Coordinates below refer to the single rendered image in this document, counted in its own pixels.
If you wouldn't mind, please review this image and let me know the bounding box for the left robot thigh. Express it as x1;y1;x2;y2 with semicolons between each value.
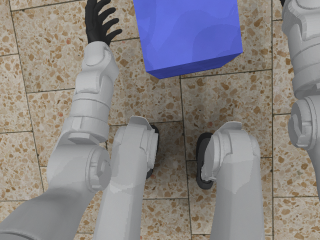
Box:
92;123;159;240

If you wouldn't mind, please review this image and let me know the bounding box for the right robot forearm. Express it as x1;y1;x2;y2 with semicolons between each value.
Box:
281;0;320;100

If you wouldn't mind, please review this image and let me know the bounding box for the left robot upper arm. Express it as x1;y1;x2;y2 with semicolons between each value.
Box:
0;144;112;240

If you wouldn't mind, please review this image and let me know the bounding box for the right robot shin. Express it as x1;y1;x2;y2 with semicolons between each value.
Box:
201;121;261;182

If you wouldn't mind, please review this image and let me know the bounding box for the carton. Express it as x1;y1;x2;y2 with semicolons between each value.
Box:
133;0;243;79

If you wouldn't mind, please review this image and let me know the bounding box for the robot left hand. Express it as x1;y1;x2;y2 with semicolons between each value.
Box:
85;0;123;47

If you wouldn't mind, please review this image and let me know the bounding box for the right robot upper arm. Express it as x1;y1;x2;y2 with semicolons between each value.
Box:
287;95;320;202

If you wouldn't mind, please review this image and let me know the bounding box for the left robot forearm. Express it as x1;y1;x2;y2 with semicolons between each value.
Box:
46;41;120;182

